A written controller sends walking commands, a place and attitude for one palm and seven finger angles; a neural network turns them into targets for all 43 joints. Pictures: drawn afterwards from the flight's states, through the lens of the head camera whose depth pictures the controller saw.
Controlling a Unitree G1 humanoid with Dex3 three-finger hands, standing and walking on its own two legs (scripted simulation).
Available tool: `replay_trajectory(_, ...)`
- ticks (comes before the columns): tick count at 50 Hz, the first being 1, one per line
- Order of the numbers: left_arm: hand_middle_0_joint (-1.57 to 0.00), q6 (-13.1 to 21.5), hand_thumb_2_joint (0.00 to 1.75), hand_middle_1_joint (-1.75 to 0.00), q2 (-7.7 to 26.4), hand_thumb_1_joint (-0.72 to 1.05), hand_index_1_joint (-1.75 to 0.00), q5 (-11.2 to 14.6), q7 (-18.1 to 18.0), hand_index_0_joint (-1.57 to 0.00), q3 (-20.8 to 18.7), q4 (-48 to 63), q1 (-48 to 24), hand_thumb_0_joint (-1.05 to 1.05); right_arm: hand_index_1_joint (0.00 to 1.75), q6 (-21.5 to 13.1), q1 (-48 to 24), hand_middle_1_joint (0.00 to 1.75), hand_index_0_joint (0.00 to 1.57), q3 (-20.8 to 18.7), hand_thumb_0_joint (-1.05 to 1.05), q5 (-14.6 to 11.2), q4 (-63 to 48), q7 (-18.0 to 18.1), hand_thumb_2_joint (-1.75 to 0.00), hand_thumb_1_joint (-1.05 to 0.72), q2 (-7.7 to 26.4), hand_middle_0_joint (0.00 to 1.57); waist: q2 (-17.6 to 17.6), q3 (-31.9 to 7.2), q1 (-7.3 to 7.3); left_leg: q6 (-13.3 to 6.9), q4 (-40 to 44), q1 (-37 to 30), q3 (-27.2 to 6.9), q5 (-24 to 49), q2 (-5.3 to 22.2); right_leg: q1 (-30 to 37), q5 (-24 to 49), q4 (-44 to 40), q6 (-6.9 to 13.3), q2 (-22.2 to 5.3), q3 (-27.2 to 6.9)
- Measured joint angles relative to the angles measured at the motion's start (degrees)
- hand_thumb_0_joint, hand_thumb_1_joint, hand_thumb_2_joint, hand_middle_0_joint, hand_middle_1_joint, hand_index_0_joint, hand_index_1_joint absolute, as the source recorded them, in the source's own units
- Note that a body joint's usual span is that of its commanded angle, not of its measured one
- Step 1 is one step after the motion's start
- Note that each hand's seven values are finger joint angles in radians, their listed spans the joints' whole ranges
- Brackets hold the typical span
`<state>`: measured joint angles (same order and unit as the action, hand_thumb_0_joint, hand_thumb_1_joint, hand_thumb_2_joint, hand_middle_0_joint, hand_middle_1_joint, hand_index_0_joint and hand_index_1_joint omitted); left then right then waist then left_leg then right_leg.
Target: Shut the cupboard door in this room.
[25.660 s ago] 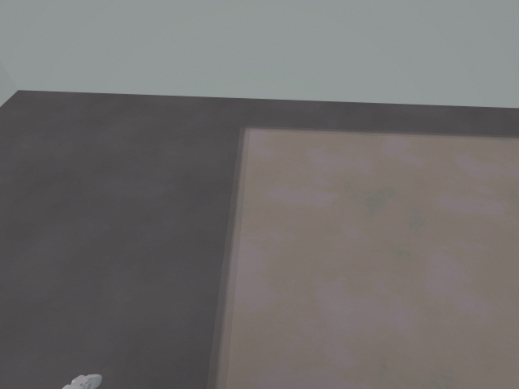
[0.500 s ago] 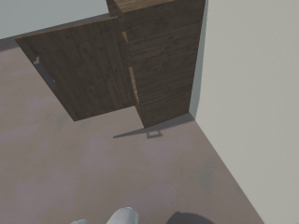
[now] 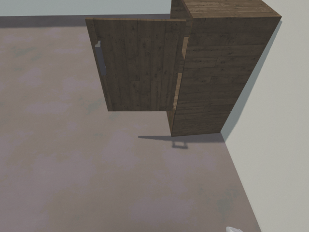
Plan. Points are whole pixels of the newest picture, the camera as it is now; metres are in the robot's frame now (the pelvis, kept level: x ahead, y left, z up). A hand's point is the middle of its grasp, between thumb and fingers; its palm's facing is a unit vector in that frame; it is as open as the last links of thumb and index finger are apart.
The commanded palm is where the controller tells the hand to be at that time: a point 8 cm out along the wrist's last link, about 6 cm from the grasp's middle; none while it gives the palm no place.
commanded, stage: take the last steps up to it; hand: left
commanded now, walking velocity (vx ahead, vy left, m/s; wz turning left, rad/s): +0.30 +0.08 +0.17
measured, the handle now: (101, 58) +0.83 +0.34 -0.05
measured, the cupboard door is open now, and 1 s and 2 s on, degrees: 85 85 85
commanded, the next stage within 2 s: come to a stop and stand still in 0.90 s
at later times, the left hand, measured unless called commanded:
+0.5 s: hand out of the picture +0.00 +0.17 -0.16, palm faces +0.19 -0.96 -0.18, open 7.4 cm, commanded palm none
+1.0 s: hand (93, 151) +0.39 +0.27 -0.16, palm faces +0.05 -0.97 -0.23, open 7.4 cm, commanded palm none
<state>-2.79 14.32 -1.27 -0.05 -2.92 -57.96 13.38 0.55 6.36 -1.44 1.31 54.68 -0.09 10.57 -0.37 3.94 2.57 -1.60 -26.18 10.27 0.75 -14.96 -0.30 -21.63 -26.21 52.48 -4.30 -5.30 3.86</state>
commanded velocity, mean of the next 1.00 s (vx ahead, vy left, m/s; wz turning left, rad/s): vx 0.24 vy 0.04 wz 0.02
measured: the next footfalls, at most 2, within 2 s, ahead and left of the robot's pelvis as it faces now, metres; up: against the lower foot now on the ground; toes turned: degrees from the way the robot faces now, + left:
right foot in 0.12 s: +0.05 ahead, -0.13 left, +0.00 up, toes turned -5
left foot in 0.58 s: +0.23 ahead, +0.19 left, +0.00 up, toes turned +13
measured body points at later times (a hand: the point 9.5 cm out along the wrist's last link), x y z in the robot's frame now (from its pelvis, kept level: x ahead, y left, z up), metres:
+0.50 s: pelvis +0.11 +0.02 +0.00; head +0.14 +0.01 +0.45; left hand +0.00 +0.22 -0.15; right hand +0.17 -0.21 -0.16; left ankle +0.17 +0.18 -0.71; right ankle +0.01 -0.12 -0.74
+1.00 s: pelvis +0.28 +0.07 -0.01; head +0.30 +0.06 +0.44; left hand +0.38 +0.32 -0.14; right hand +0.26 -0.14 -0.17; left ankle +0.19 +0.18 -0.74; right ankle +0.38 -0.03 -0.73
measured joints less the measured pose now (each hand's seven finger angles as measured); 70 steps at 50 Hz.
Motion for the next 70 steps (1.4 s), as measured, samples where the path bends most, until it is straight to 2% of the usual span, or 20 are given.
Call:
replay_trajectory(6, -0.2, 2.5, 0.9, -0.3, -2.4, 0.91, -0.3, -0.4, 0.9, -0.2, 0.9, 1.4, 0.2, 0.01, 0.3, -0.2, 5.6, 0.3, 0.2, -0.9, 0.0, -0.1, 2.1, 0.0, -0.9, -0.91, 0.3, 0.2, 1.9, -1.9, -1.64, 0.8, -3.5, 1.2, -1.1, -2.4, -0.8, 7.5, 4.4, -18.3, 1.2, 1.6, 2.1)
replay_trajectory(7, -0.2, 3.4, 0.9, -0.3, -2.9, 0.91, -0.3, -0.6, 0.8, -0.2, 1.0, 1.6, 0.5, 0.01, 0.3, -0.2, 6.7, 0.3, 0.2, -1.1, 0.0, -0.3, 2.6, 0.0, -0.9, -0.91, 0.6, 0.2, 2.3, -2.1, -1.65, 0.6, -7.2, 2.6, -1.3, -5.7, -0.9, 8.1, 7.8, -19.9, 3.1, 1.7, 2.5)
replay_trajectory(9, -0.2, 4.4, 0.9, -0.3, -4.4, 0.91, -0.3, -0.6, 0.5, -0.2, 1.3, 1.7, 1.3, 0.01, 0.3, 0.9, 8.3, 0.3, 0.2, -1.6, 0.01, -0.1, 4.0, -0.3, -0.9, -0.91, 1.7, 0.2, 3.7, -2.2, -1.49, 0.5, -18.2, 6.9, -2.2, -11.4, -0.8, 8.7, 7.5, -18.6, 4.8, 1.8, 3.8)
replay_trajectory(11, -0.2, 5.1, 0.9, -0.3, -5.6, 0.91, -0.3, -0.4, 0.1, -0.2, 1.4, 1.4, 3.4, 0.01, 0.3, 1.9, 9.1, 0.3, 0.2, -2.0, 0.01, 0.2, 5.3, -0.9, -0.9, -0.91, 2.5, 0.2, 3.7, -2.6, -0.84, 0.7, -28.4, 11.5, -1.7, -9.5, -0.6, 10.2, 6.7, -20.3, 5.0, 1.5, 3.6)
replay_trajectory(14, -0.2, 5.4, 0.9, -0.3, -7.0, 0.91, -0.3, -0.3, -0.3, -0.2, 1.5, -0.7, 6.2, 0.01, 0.3, 1.8, 9.4, 0.3, 0.2, -2.6, 0.01, 0.5, 5.6, -1.6, -0.9, -0.91, 3.2, 0.19, 3.5, -2.6, -1.59, 1.8, -34.8, 17.0, -0.8, -2.2, 1.6, 13.6, 8.4, -25.8, 4.3, 1.0, 3.8)
replay_trajectory(17, -0.2, 5.8, 0.9, -0.3, -7.8, 0.91, -0.3, -0.4, -0.4, -0.2, 1.7, -2.8, 8.4, 0.01, 0.3, 1.2, 9.7, 0.3, 0.19, -2.7, 0.01, 0.4, 5.6, -1.8, -0.9, -0.91, 3.1, 0.19, 2.7, -2.2, -2.07, 3.0, -33.8, 20.0, -0.1, 1.8, 3.8, 16.7, 9.3, -30.0, 3.7, 0.1, 4.4)
replay_trajectory(21, -0.2, 6.4, 0.9, -0.3, -8.3, 0.91, -0.3, -0.6, -0.4, -0.2, 1.8, -4.8, 10.6, 0.01, 0.3, 1.0, 8.9, 0.3, 0.19, -2.4, 0.01, 0.2, 5.8, -2.1, -0.9, -0.91, 2.5, 0.19, 1.7, -1.3, -1.32, 3.5, -26.3, 20.8, 1.5, 3.4, 5.5, 19.9, 8.9, -32.9, 2.4, -1.1, 5.3)
replay_trajectory(27, -0.2, 5.9, 0.9, -0.3, -7.6, 0.91, -0.3, -0.7, -0.6, -0.2, 1.2, -7.2, 12.5, 0.01, 0.3, -0.4, 5.0, 0.3, 0.19, -1.3, 0.01, 0.0, 5.0, -2.6, -0.9, -0.91, 0.7, 0.19, 0.4, 0.1, 0.54, 1.7, -10.8, 15.1, 5.2, 1.9, 4.5, 22.4, 3.9, -30.1, -0.9, -3.1, 6.3)
replay_trajectory(28, -0.2, 5.6, 0.9, -0.3, -7.3, 0.91, -0.3, -0.6, -0.6, -0.2, 1.1, -7.6, 13.0, 0.01, 0.3, -1.3, 4.5, 0.3, 0.19, -1.1, 0.01, 0.1, 4.4, -2.5, -0.9, -0.91, 0.5, 0.19, 0.3, 0.1, 0.51, 1.3, -7.7, 12.9, 5.8, 2.2, 4.0, 21.8, 1.9, -27.1, -1.2, -3.7, 6.1)
replay_trajectory(30, -0.2, 4.4, 0.9, -0.3, -6.6, 0.91, -0.3, -0.2, -0.5, -0.2, 0.7, -8.3, 12.2, 0.01, 0.3, -3.1, 3.1, 0.3, 0.19, -1.1, 0.01, 0.4, 3.5, -1.7, -0.9, -0.91, -0.3, 0.19, -0.6, 1.0, -0.09, 0.2, -9.7, 12.5, 6.3, 1.1, 3.2, 16.4, -2.5, -13.0, 0.9, -4.8, 3.6)
replay_trajectory(33, -0.2, 3.3, 0.9, -0.3, -5.3, 0.91, -0.3, 0.2, -0.5, -0.2, 0.3, -8.3, 9.0, 0.01, 0.3, -4.3, 2.4, 0.3, 0.2, -1.4, 0.0, -0.1, 3.0, -0.3, -0.9, -0.92, -1.7, 0.19, -1.0, 1.4, -0.33, -0.4, -10.1, 9.7, 7.7, -1.0, 3.1, 5.2, -2.0, 9.4, 3.8, -2.5, -0.9)
replay_trajectory(36, -0.2, 3.3, 0.9, -0.3, -4.1, 0.91, -0.3, -0.2, -0.1, -0.2, -0.5, -6.5, 5.2, 0.01, 0.3, -5.1, 3.5, 0.3, 0.2, -1.8, -0.01, 0.0, 2.8, 0.8, -0.9, -0.94, -1.6, 0.2, -1.2, 0.2, -1.11, -0.6, -4.4, 5.0, 8.8, 0.1, 2.1, -2.7, 3.5, 14.9, 4.2, -1.9, -0.1)
replay_trajectory(43, -0.2, 3.3, 0.9, -0.3, -2.8, 0.92, -0.3, -0.4, 0.4, -0.2, -0.8, -0.1, -2.8, 0.01, 0.3, -4.8, 9.1, 0.3, 0.2, -1.1, -0.01, 0.0, 5.5, 0.8, -0.9, -0.93, -1.5, 0.2, -1.5, -2.3, -1.66, -0.7, 6.1, -4.2, 9.7, 1.2, -0.4, -9.9, 12.2, 3.1, 3.1, -1.7, 1.0)
replay_trajectory(47, -0.2, 3.2, 0.9, -0.3, -3.4, 0.92, -0.3, -0.2, 0.5, -0.2, -0.5, 2.0, -5.6, 0.01, 0.3, -4.1, 11.6, 0.3, 0.2, -1.0, 0.0, 0.2, 7.1, 0.6, -0.9, -0.92, -2.0, 0.2, -0.8, -1.9, -2.7, 0.2, 6.5, -7.3, 9.9, -1.2, -0.6, -8.1, 14.0, -7.2, 3.4, -1.4, 0.8)
replay_trajectory(51, -0.2, 4.1, 0.9, -0.3, -3.9, 0.91, -0.3, -0.3, 0.7, -0.2, 0.0, 2.9, -6.0, 0.01, 0.3, -3.3, 13.6, 0.3, 0.2, -0.8, 0.01, 0.3, 8.5, 0.5, -0.9, -0.91, -2.5, 0.2, 0.2, -1.1, -3.76, 2.1, 1.2, -8.5, 10.2, -6.9, 1.1, -2.1, 15.8, -17.3, 4.6, 0.2, 1.9)
replay_trajectory(53, -0.2, 5.5, 0.9, -0.3, -4.6, 0.91, -0.3, -0.4, 0.4, -0.2, 0.4, 2.4, -6.0, 0.01, 0.3, -2.8, 13.6, 0.3, 0.2, -0.6, 0.01, -0.2, 9.3, 0.5, -0.9, -0.91, -2.4, 0.2, 1.6, -0.2, -3.91, 2.1, -9.2, -5.1, 8.5, -10.9, 2.9, -1.0, 16.0, -16.7, 6.4, 1.5, 2.8)
replay_trajectory(55, -0.2, 6.0, 0.9, -0.3, -5.6, 0.91, -0.3, 0.0, -0.1, -0.2, 1.2, 1.5, -5.9, 0.01, 0.3, -1.6, 12.5, 0.3, 0.2, -0.5, 0.01, -0.8, 9.6, 0.8, -0.9, -0.91, -2.0, 0.2, 2.7, 0.8, -4.22, 2.2, -21.1, 0.2, 4.3, -15.1, 2.6, 0.1, 13.0, -16.2, 7.5, 2.4, 3.7)
replay_trajectory(58, -0.2, 4.7, 0.9, -0.3, -6.9, 0.91, -0.3, 0.1, -1.0, -0.2, 1.9, 0.4, -5.7, 0.0, 0.3, -0.2, 10.2, 0.3, 0.19, -0.7, 0.01, -1.2, 9.0, 1.3, -0.9, -0.91, -1.6, 0.19, 2.9, 1.8, -3.95, 2.6, -28.8, 6.3, 1.4, -15.8, 1.7, 2.1, 13.1, -19.3, 7.4, 2.7, 4.0)
replay_trajectory(65, -0.2, 2.3, 0.9, -0.3, -5.4, 0.93, -0.3, -0.4, -2.1, -0.2, 0.4, 0.6, -6.0, -0.01, 0.3, 1.9, 4.0, 0.3, 0.19, -1.6, 0.01, -0.9, 5.8, 1.2, -0.9, -0.91, -0.2, 0.19, 1.7, 3.3, -1.83, 4.1, -26.9, 12.9, 0.0, -12.9, 1.1, 3.3, 15.1, -23.0, 6.8, 1.6, 3.9)
replay_trajectory(70, -0.2, 1.2, 0.9, -0.3, -3.4, 0.92, -0.3, -0.7, -2.0, -0.2, -0.3, 0.5, -4.7, 0.0, 0.3, 1.5, 0.8, 0.3, 0.19, -1.8, 0.01, -0.9, 3.4, 0.9, -0.9, -0.91, 0.4, 0.19, 0.4, 2.9, -1.06, 4.0, -19.2, 10.7, 0.5, -9.4, 1.4, 2.8, 15.4, -22.3, 5.4, 0.9, 3.5)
